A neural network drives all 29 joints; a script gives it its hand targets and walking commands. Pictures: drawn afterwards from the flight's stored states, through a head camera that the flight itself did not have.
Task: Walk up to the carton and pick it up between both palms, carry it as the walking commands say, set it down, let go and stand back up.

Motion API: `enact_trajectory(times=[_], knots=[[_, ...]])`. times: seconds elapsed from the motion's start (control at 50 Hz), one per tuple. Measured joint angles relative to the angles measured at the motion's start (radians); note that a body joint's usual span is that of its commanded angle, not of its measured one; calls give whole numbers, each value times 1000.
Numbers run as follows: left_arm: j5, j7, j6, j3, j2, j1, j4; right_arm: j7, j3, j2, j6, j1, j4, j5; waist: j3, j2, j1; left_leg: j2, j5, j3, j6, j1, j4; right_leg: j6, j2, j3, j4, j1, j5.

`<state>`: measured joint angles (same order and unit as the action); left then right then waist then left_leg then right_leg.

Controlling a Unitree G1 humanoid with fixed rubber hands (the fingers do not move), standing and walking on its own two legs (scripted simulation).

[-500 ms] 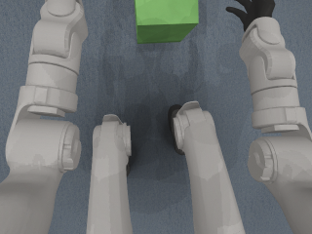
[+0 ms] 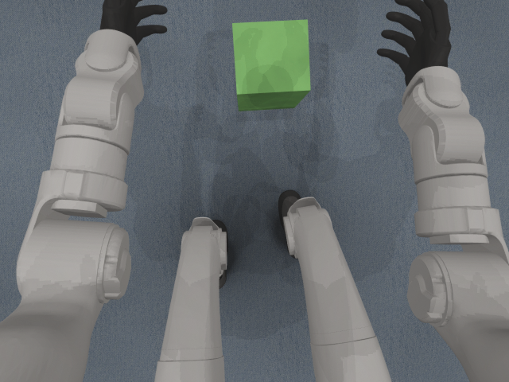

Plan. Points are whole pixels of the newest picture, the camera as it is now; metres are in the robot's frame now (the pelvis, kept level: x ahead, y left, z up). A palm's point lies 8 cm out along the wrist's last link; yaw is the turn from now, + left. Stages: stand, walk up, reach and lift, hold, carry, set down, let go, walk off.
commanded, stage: set down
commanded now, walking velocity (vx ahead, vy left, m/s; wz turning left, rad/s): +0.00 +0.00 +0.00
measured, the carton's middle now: (268, 72) +0.60 -0.10 -0.52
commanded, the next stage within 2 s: let go in 0.06 s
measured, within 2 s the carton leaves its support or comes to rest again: neither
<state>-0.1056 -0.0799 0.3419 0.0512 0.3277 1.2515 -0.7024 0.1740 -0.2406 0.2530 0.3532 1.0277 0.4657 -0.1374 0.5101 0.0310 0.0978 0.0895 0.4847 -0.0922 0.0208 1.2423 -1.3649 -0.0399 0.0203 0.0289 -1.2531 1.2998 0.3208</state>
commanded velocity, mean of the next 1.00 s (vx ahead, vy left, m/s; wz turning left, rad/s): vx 0.00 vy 0.00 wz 0.00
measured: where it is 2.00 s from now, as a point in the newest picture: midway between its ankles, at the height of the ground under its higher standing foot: (255, 251)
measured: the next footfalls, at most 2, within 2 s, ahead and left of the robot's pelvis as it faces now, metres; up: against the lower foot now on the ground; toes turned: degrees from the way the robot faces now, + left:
none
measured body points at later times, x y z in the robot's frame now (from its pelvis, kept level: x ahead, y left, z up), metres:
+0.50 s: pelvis +0.01 +0.00 +0.06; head +0.25 -0.01 +0.44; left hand +0.39 +0.15 -0.05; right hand +0.33 -0.24 -0.04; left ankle +0.08 +0.11 -0.60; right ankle +0.14 -0.13 -0.60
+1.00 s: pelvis +0.09 -0.01 +0.13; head +0.14 -0.01 +0.58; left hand +0.28 +0.20 +0.04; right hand +0.25 -0.25 +0.05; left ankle +0.08 +0.11 -0.60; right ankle +0.14 -0.13 -0.60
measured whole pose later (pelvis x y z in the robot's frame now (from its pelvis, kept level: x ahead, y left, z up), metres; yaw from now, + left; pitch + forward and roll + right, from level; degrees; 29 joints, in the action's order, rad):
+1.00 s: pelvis +0.09 -0.01 +0.13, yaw +1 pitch +0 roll -1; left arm 0.02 0.01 0.08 0.05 0.15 -0.17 -0.50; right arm -0.08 -0.03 0.23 0.12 -0.24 0.39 0.02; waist 0.11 0.00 0.07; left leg 0.04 0.33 -0.12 0.01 0.26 -0.59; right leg -0.02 0.01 0.03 -0.54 0.33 0.22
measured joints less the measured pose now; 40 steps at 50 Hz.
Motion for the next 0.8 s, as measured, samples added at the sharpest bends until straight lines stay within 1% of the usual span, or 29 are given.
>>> enact_trajectory(times=[0.14,0.18,0.22,0.24,0.28,0.36,0.4,0.44,0.48,0.54,0.58,0.62,0.66,0.7,0.8], knots=[[15,6,-59,0,0,-16,-26,-51,0,-18,-69,-38,62,66,-58,2,0,0,-42,-10,0,0,78,0,-4,-6,88,-11,-40],[30,0,-66,0,-4,-29,-27,-69,0,-19,-82,-48,63,78,-45,3,0,0,-46,-14,0,-16,88,0,-5,-9,101,-29,-45],[46,-17,-67,0,-10,-61,-17,-87,0,-19,-88,-76,44,100,-1,3,0,0,-46,-18,0,-60,96,0,-5,-12,111,-75,-45],[51,-29,-63,0,-15,-92,3,-96,2,-19,-88,-102,25,110,22,3,0,-1,-45,-19,0,-86,100,1,-6,-13,116,-101,-43],[57,-56,-42,0,-35,-206,82,-117,25,-20,-84,-194,-31,112,19,2,-2,-1,-43,-19,0,-111,111,2,-6,-13,124,-126,-40],[57,-95,6,0,-83,-469,312,-155,91,-20,-53,-405,-171,99,15,-6,-6,-3,-43,-19,0,-202,151,6,-6,-11,157,-212,-37],[57,-97,14,0,-104,-566,368,-169,116,-20,-44,-493,-208,99,12,-13,-8,-4,-47,-19,0,-267,181,8,-7,-10,181,-276,-38],[57,-96,16,0,-124,-642,377,-181,130,-20,-43,-567,-216,100,-5,-21,-8,-5,-54,-19,0,-329,215,9,-8,-9,212,-336,-42],[57,-90,7,0,-148,-725,378,-193,137,-19,-44,-647,-220,102,-54,-25,-8,-8,-63,-19,0,-375,255,11,-8,-7,249,-382,-50],[63,-72,-21,0,-177,-872,376,-210,145,-19,-60,-792,-211,102,-216,-31,-8,-12,-78,-16,0,-405,320,13,-8,-2,306,-408,-62],[84,-55,-55,0,-182,-950,353,-222,145,-19,-88,-867,-163,107,-317,-34,-8,-15,-86,-15,0,-444,368,15,-8,0,348,-444,-67],[104,-34,-90,0,-182,-1000,305,-232,148,-20,-112,-920,-104,110,-385,-37,-8,-18,-92,-15,0,-503,416,17,-8,2,389,-500,-70],[108,-9,-115,0,-182,-1026,238,-240,157,-20,-126,-956,-53,110,-424,-38,-8,-21,-92,-15,0,-564,457,17,-8,3,426,-559,-70],[117,17,-136,0,-182,-1057,199,-246,174,-20,-139,-994,-38,110,-437,-38,-8,-24,-97,-15,0,-627,497,17,-8,4,461,-621,-70],[129,49,-197,0,-182,-1188,183,-249,205,-24,-182,-1102,-38,130,-435,-38,-15,-32,-131,-15,-4,-777,614,17,-8,8,567,-767,-99]])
